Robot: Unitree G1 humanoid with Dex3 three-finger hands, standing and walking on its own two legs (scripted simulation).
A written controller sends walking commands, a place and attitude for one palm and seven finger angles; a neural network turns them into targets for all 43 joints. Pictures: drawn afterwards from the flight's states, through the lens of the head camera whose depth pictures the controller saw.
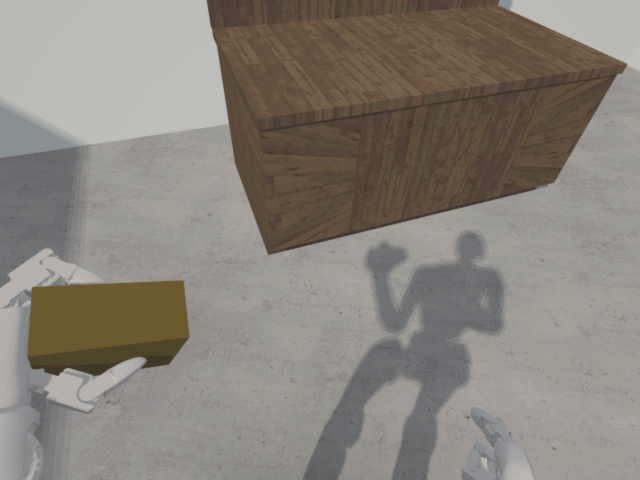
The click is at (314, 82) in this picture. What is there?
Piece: table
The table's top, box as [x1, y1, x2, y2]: [212, 5, 627, 130]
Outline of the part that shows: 627,64 498,5 212,29 213,37 258,130 621,73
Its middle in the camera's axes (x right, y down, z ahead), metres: +0.37 -0.77 +1.58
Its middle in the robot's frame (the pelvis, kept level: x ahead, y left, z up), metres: +1.71 -0.26 -0.11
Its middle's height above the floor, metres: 0.67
